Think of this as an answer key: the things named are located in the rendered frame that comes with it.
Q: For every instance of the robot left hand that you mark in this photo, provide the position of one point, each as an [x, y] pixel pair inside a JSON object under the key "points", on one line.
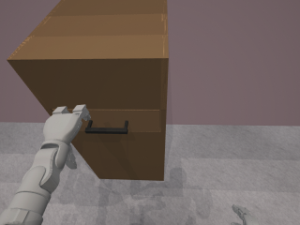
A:
{"points": [[64, 126]]}

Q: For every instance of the robot left forearm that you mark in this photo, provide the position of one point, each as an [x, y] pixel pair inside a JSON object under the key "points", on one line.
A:
{"points": [[34, 193]]}

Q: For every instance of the cabinet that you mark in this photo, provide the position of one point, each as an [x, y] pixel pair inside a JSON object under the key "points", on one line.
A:
{"points": [[107, 55]]}

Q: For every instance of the drawer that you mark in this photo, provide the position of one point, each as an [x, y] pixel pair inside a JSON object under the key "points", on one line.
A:
{"points": [[138, 119]]}

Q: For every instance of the handle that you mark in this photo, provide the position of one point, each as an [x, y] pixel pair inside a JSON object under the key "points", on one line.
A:
{"points": [[106, 130]]}

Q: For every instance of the robot right hand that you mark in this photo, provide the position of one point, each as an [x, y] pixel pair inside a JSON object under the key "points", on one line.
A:
{"points": [[245, 215]]}

